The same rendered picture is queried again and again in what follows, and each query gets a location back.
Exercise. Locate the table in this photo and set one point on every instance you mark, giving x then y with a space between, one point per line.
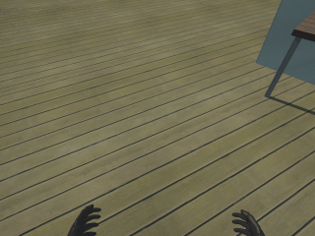
305 30

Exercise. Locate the robot right hand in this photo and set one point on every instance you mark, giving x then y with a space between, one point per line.
250 223

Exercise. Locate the robot left hand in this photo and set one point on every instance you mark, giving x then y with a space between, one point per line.
80 225

